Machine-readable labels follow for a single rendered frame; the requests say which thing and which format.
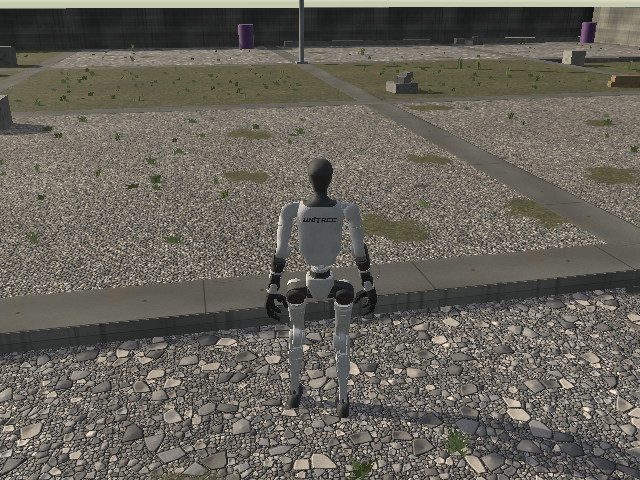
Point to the right robot hand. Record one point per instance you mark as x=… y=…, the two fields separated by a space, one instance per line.
x=371 y=301

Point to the right robot thigh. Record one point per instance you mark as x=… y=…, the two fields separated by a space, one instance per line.
x=343 y=303

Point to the right robot upper arm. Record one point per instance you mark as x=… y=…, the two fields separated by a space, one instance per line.
x=351 y=212

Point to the left robot forearm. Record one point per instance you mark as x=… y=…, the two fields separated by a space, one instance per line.
x=276 y=272

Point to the robot left shin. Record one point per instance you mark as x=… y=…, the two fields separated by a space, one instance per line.
x=295 y=356

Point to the left robot upper arm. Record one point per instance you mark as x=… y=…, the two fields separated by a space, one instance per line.
x=288 y=212

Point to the right robot forearm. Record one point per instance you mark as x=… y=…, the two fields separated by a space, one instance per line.
x=364 y=270

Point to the left robot hand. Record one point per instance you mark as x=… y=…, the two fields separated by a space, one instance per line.
x=270 y=305

